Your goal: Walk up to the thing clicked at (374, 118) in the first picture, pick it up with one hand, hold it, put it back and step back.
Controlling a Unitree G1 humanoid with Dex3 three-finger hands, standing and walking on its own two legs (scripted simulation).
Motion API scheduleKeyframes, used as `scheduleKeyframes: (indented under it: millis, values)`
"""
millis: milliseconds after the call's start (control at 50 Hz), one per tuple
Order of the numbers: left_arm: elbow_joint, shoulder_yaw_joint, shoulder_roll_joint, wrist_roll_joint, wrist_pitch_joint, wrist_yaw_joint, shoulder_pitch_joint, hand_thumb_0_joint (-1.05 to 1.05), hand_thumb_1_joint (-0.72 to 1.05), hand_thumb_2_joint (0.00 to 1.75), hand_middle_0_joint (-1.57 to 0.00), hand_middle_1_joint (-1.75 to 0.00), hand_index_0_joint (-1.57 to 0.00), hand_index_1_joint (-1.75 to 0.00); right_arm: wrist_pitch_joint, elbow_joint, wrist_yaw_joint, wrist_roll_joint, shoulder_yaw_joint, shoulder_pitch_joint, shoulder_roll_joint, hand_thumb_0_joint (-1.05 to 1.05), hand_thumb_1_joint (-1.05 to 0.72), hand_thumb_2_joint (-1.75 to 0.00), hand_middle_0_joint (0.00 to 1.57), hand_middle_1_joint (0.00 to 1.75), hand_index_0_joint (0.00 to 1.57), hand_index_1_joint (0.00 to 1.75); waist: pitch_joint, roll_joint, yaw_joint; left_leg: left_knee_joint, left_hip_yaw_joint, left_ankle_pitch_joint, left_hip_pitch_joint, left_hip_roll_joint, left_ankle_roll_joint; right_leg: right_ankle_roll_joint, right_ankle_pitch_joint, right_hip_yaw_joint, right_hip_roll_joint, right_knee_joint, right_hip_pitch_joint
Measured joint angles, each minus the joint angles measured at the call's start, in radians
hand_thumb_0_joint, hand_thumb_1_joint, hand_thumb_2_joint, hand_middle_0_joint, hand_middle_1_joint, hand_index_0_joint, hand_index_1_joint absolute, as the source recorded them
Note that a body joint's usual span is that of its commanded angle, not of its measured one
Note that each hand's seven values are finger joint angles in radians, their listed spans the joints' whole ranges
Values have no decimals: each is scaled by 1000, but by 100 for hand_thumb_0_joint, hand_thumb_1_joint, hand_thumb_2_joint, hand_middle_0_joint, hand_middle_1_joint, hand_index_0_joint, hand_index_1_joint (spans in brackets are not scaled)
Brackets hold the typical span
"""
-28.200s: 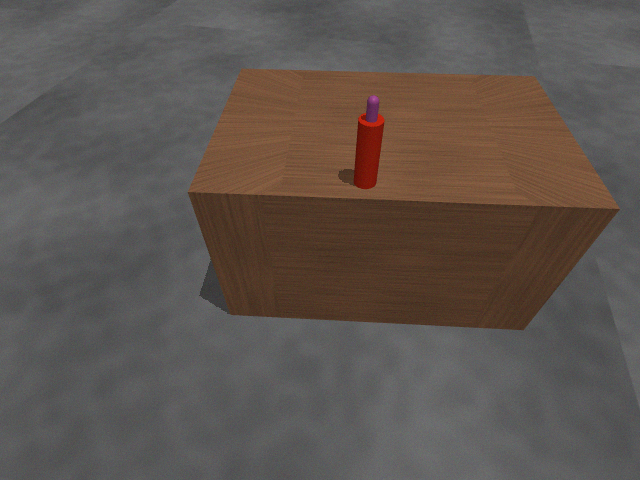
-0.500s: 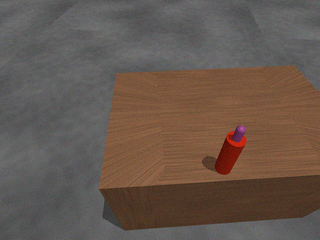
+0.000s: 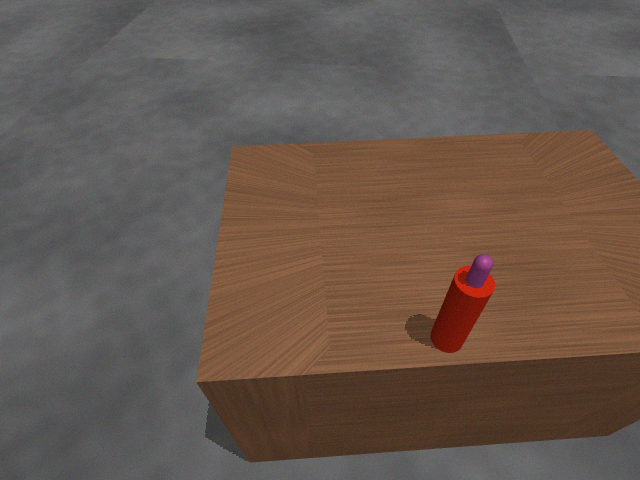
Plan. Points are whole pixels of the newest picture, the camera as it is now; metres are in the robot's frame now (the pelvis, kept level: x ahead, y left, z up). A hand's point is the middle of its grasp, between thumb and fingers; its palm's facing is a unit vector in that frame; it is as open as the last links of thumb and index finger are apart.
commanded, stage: stand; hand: right
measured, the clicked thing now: (463, 303) +0.40 -0.21 -0.07
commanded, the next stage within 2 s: step back in 0.56 s
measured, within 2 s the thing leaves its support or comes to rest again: neither
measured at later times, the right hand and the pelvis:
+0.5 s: hand out of the picture +0.07 -0.25 -0.16, palm faces -0.03 +0.94 -0.34, open 7.4 cm; pelvis +0.00 +0.00 +0.00, yaw +0 degrees
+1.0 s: hand out of the picture -0.03 -0.22 -0.16, palm faces -0.03 +0.89 -0.45, open 7.4 cm; pelvis -0.08 +0.06 -0.02, yaw +0 degrees
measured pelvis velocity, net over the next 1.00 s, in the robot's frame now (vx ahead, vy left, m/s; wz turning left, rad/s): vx -0.08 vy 0.06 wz -0.01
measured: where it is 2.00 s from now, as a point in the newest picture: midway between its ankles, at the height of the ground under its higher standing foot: outside the picture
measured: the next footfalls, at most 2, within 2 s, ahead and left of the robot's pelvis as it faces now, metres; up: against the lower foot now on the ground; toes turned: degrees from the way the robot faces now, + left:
right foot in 1.38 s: -0.15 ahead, -0.06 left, +0.00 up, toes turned -3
left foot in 1.76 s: -0.25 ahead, +0.17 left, +0.00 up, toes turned -3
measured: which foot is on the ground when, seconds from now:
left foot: down 0.00-1.00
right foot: down 0.00-0.92, up 0.94-1.00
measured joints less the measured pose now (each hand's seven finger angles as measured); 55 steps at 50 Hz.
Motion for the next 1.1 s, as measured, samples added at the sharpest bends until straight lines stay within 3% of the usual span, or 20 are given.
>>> scheduleKeyframes:
  millis: [580,700,780,820,900,920,960,1000,1040,1100]
  values:
    - [-8,9,1,-2,4,-1,6,1,91,90,-20,-30,-21,-30,6,-6,3,0,-4,0,-1,0,-91,-89,20,30,20,30,3,0,0,16,-1,-3,-11,3,0,-2,3,-1,3,4,-5]
    - [-93,43,21,-13,21,4,-25,1,91,90,-21,-30,-21,-30,31,-62,5,15,-27,-45,-25,0,-91,-89,20,30,20,30,91,7,3,198,-6,-46,-137,8,19,-9,-15,0,8,110,-95]
    - [-148,52,33,8,34,8,-37,1,91,90,-21,-30,-21,-30,56,-107,7,10,-47,-58,-46,0,-91,-89,20,30,20,30,133,-12,14,483,-38,-266,-246,-48,51,-4,-18,27,-15,173,-158]
    - [-169,53,42,17,44,9,-43,1,90,90,-21,-30,-21,-30,57,-131,11,14,-54,-45,-52,0,-91,-89,20,30,20,30,135,-25,7,552,-46,-305,-267,-62,62,5,-19,32,-30,201,-190]
    - [-214,50,56,16,64,11,-64,1,90,90,-21,-30,-21,-30,45,-157,11,5,-63,3,-65,0,-91,-89,20,30,20,30,127,-31,-13,367,-46,-173,-188,-36,50,41,-51,26,-47,304,-267]
    - [-224,52,64,11,71,11,-77,1,90,90,-21,-30,-21,-30,43,-154,7,-5,-69,5,-55,0,-91,-89,20,30,20,30,142,-55,-10,358,-35,-186,-179,-53,46,31,-62,45,-61,347,-287]
    - [-237,60,71,6,83,18,-92,1,91,90,-20,-30,-21,-30,42,-153,6,-19,-65,14,-30,0,-91,-89,20,30,20,30,166,-85,0,369,-14,-184,-176,-64,55,10,-232,136,-14,480,-325]
    - [-239,61,65,9,92,27,-91,1,91,90,-20,-30,-20,-30,43,-159,7,-21,-57,34,-12,0,-91,-89,20,30,20,30,164,-73,-20,352,-32,-161,-181,-47,61,6,-352,179,70,642,-357]
    - [-239,59,61,5,94,27,-84,1,91,90,-20,-30,-20,-30,45,-161,3,-26,-51,49,3,0,-91,-89,20,30,20,30,152,-67,-27,298,-37,-121,-178,-35,64,3,-349,201,126,775,-382]
    - [-256,61,55,2,88,20,-54,1,91,90,-20,-30,-20,-30,43,-177,-6,-22,-49,52,8,0,-90,-89,21,30,21,30,148,-65,-14,240,-16,-75,-177,-29,68,10,-292,210,147,865,-383]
